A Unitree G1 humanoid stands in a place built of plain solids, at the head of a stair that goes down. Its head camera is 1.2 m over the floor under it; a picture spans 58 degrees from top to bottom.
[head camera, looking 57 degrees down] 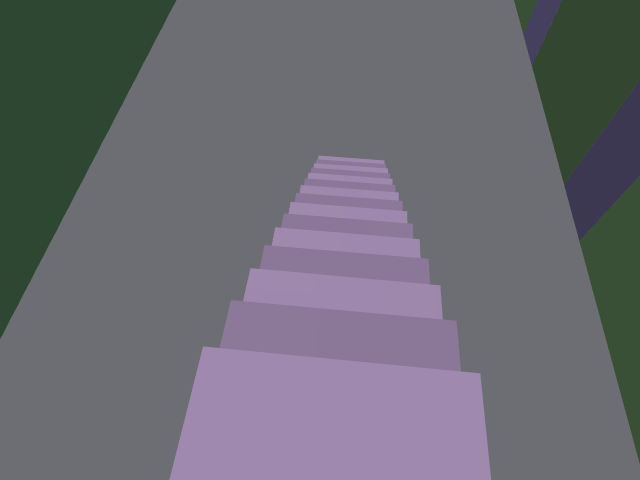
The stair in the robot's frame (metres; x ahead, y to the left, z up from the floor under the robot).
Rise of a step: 0.18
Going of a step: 0.23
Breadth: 0.78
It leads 6 degrees to the right of straight ahead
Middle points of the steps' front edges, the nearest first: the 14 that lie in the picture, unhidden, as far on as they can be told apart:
0.38 -0.05 0.00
0.61 -0.08 -0.18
0.84 -0.10 -0.36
1.07 -0.12 -0.55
1.30 -0.14 -0.73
1.53 -0.17 -0.91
1.76 -0.19 -1.10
1.98 -0.21 -1.28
2.21 -0.23 -1.46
2.44 -0.26 -1.64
2.67 -0.28 -1.83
2.90 -0.30 -2.01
3.13 -0.32 -2.19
3.36 -0.35 -2.37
